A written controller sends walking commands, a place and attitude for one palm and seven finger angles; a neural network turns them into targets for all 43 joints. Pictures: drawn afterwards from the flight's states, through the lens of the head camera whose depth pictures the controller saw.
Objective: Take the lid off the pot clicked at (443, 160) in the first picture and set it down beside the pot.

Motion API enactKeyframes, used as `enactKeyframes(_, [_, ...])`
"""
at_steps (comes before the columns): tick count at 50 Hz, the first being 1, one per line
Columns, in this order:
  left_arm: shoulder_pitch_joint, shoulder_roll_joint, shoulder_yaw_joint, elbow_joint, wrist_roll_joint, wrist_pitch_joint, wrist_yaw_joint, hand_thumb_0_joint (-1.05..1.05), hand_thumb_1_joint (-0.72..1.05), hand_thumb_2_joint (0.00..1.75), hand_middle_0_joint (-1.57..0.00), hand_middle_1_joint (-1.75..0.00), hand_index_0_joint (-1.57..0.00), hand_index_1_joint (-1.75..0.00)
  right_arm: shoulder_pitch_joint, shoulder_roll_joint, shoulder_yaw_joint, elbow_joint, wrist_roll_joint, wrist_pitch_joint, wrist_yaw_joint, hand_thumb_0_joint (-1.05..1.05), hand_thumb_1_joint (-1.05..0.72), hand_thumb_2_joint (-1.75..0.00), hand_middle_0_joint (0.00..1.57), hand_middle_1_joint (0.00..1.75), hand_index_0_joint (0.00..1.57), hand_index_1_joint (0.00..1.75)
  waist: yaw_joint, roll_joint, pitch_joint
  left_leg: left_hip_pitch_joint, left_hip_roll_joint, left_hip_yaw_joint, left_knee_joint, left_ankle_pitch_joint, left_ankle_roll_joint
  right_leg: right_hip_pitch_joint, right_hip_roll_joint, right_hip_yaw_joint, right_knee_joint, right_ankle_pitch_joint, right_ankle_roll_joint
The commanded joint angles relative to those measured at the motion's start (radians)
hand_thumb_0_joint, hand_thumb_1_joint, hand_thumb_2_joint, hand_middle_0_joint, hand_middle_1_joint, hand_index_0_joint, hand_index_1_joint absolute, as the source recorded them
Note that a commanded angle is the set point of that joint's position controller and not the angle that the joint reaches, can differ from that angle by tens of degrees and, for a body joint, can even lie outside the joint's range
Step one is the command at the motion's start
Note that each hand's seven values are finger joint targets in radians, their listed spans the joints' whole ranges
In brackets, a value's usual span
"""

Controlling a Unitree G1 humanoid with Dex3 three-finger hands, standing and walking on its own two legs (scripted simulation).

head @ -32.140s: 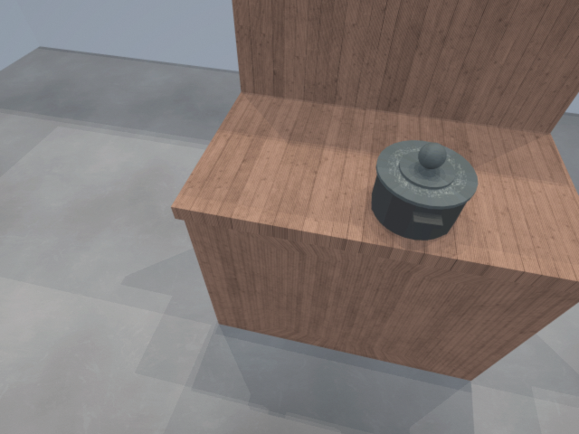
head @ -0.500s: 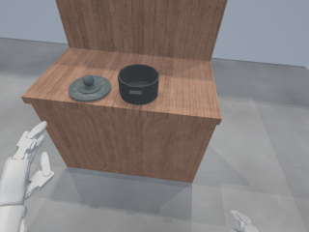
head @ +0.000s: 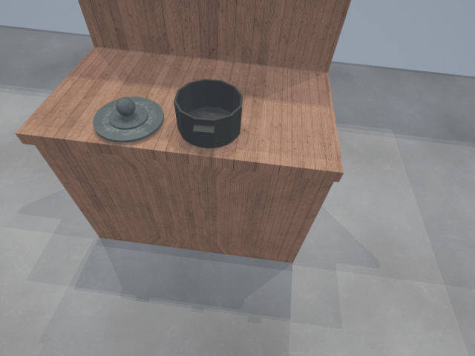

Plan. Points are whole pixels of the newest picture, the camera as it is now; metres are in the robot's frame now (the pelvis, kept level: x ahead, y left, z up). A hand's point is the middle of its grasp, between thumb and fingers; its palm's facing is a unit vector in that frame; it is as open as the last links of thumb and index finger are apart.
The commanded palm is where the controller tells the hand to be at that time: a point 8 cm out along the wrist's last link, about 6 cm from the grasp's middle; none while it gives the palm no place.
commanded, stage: let the arm hang, fingers relaxed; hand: left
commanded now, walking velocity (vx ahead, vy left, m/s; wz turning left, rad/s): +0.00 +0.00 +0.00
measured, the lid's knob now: (125, 106) +0.71 +0.36 -0.04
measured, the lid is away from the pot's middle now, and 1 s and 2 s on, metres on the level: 0.23 0.23 0.23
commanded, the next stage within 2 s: look to check the result in 0.54 s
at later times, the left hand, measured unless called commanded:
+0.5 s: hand out of the picture +0.06 +0.17 -0.18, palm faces +0.01 -0.98 -0.20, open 7.2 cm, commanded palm none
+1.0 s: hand out of the picture +0.02 +0.16 -0.18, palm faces +0.01 -0.99 -0.17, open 7.3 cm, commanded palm none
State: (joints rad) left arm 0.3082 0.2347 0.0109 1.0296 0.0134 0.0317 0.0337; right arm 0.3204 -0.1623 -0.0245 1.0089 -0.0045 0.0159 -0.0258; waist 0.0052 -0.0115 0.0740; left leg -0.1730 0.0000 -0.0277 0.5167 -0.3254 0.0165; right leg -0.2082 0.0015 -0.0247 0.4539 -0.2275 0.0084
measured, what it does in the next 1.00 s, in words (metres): stands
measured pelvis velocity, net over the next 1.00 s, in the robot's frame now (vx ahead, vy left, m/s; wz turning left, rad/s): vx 0.02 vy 0.00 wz -0.02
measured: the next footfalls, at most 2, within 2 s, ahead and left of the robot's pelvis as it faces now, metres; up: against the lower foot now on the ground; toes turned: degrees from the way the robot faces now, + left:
none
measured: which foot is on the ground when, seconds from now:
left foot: down 0.00-1.00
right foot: down 0.00-1.00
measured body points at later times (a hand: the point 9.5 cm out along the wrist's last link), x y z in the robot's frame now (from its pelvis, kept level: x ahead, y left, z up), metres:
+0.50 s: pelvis +0.01 -0.01 +0.00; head +0.03 +0.01 +0.45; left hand +0.06 +0.22 -0.16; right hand -0.01 -0.22 -0.15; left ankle -0.03 +0.11 -0.74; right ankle +0.01 -0.13 -0.74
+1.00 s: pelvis +0.02 +0.00 +0.00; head +0.04 +0.01 +0.45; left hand +0.02 +0.21 -0.17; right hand -0.01 -0.21 -0.15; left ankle -0.03 +0.11 -0.74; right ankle +0.01 -0.13 -0.74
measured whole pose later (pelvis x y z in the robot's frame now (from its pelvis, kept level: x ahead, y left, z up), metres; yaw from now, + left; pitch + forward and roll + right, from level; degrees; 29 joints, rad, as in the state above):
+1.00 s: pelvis +0.02 +0.00 +0.00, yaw -1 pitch -1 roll -1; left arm 0.27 0.14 0.01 1.12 0.01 0.01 0.05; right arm 0.31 -0.09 -0.03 1.12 0.00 -0.02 -0.05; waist -0.01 -0.02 0.07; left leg -0.11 0.01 -0.01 0.46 -0.33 0.01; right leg -0.16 0.01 0.00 0.42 -0.24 0.01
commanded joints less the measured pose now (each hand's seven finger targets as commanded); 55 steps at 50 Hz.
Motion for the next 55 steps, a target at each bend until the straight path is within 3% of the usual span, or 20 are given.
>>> enactKeyframes(1, [-0.014,0.059,0.005,-0.029,-0.006,-0.034,0.006,0.0,0.9,0.9,-0.2,-0.3,-0.2,-0.3,0.058,-0.105,-0.019,-0.025,0.002,-0.023,-0.012,0.0,-0.9,-0.9,0.2,0.3,0.2,0.3,-0.014,-0.006,-0.036,-0.039,0.093,-0.067,-0.118,0.186,0.041,0.051,-0.076,0.085,-0.061,0.139,-0.051])
enactKeyframes(5, [-0.016,0.054,0.007,-0.006,-0.007,-0.036,0.011,0.0,0.9,0.9,-0.2,-0.3,-0.2,-0.3,0.072,-0.088,-0.016,0.01,0.003,-0.027,-0.015,0.0,-0.9,-0.9,0.2,0.3,0.2,0.3,-0.013,-0.003,-0.036,-0.022,0.096,-0.057,-0.116,0.247,0.037,0.064,-0.079,0.081,-0.05,0.191,-0.05])
enactKeyframes(7, [-0.016,0.046,0.008,0.001,-0.007,-0.036,0.014,0.0,0.9,0.9,-0.2,-0.3,-0.2,-0.3,0.073,-0.08,-0.016,0.022,0.003,-0.028,-0.016,0.0,-0.9,-0.9,0.2,0.3,0.2,0.3,-0.012,-0.028,-0.026,-0.025,0.093,-0.052,-0.117,0.241,0.036,0.065,-0.08,0.086,-0.053,0.193,-0.051])
enactKeyframes(9, [-0.018,0.043,0.01,0.006,-0.006,-0.035,0.015,0.0,0.9,0.9,-0.2,-0.3,-0.2,-0.3,0.071,-0.069,-0.016,0.033,0.002,-0.027,-0.016,0.0,-0.9,-0.9,0.2,0.3,0.2,0.3,-0.009,-0.003,0.002,-0.037,0.09,-0.051,-0.123,0.221,0.035,0.054,-0.08,0.087,-0.059,0.173,-0.051])
enactKeyframes(11, [-0.023,0.037,0.012,0.011,-0.006,-0.037,0.016,0.0,0.9,0.9,-0.2,-0.3,-0.2,-0.3,0.075,-0.061,-0.016,0.046,0.001,-0.028,-0.017,0.0,-0.9,-0.9,0.2,0.3,0.2,0.3,-0.01,-0.018,0.008,-0.041,0.088,-0.048,-0.122,0.222,0.032,0.058,-0.08,0.09,-0.061,0.176,-0.051])
enactKeyframes(19, [-0.035,0.023,0.02,0.016,-0.007,-0.038,0.017,0.0,0.9,0.9,-0.2,-0.3,-0.2,-0.3,0.084,-0.04,-0.019,0.069,0.0,-0.031,-0.022,0.0,-0.9,-0.9,0.2,0.3,0.2,0.3,-0.009,0.062,0.002,-0.043,0.091,-0.047,-0.129,0.228,0.03,0.072,-0.076,0.088,-0.061,0.172,-0.053])
enactKeyframes(23, [-0.037,0.02,0.02,0.021,-0.007,-0.04,0.018,0.0,0.9,0.9,-0.2,-0.3,-0.2,-0.3,0.095,-0.037,-0.022,0.072,0.002,-0.031,-0.024,0.0,-0.9,-0.9,0.2,0.3,0.2,0.3,-0.013,0.024,-0.006,-0.03,0.091,-0.046,-0.12,0.251,0.028,0.078,-0.076,0.088,-0.061,0.205,-0.054])
enactKeyframes(31, [-0.03,0.005,0.019,0.033,-0.009,-0.041,0.018,0.0,0.9,0.9,-0.2,-0.3,-0.2,-0.3,0.103,-0.038,-0.022,0.085,0.002,-0.034,-0.028,0.0,-0.9,-0.9,0.2,0.3,0.2,0.3,-0.015,0.04,-0.015,-0.002,0.1,-0.046,-0.128,0.288,0.03,0.077,-0.073,0.079,-0.06,0.213,-0.05])
enactKeyframes(35, [-0.022,-0.003,0.015,0.044,-0.007,-0.038,0.017,0.0,0.9,0.9,-0.2,-0.3,-0.2,-0.3,0.099,-0.034,-0.02,0.089,0.002,-0.031,-0.028,0.0,-0.9,-0.9,0.2,0.3,0.2,0.3,-0.017,0.035,0.026,-0.018,0.098,-0.049,-0.143,0.232,0.031,0.052,-0.067,0.083,-0.074,0.164,-0.047])
enactKeyframes(47, [0.008,-0.019,0.013,0.064,-0.009,-0.043,0.02,0.0,0.9,0.9,-0.2,-0.3,-0.2,-0.3,0.103,-0.024,-0.02,0.102,0.005,-0.037,-0.032,0.0,-0.9,-0.9,0.2,0.3,0.2,0.3,-0.018,0.037,-0.009,0.024,0.101,-0.041,-0.133,0.304,0.034,0.065,-0.072,0.08,-0.068,0.218,-0.046])
enactKeyframes(55, [0.016,-0.024,0.011,0.071,-0.008,-0.041,0.02,0.0,0.9,0.9,-0.2,-0.3,-0.2,-0.3,0.101,-0.017,-0.02,0.106,0.005,-0.035,-0.031,0.0,-0.9,-0.9,0.2,0.3,0.2,0.3,-0.018,0.031,0.018,0.012,0.099,-0.04,-0.14,0.27,0.033,0.054,-0.07,0.08,-0.075,0.194,-0.043])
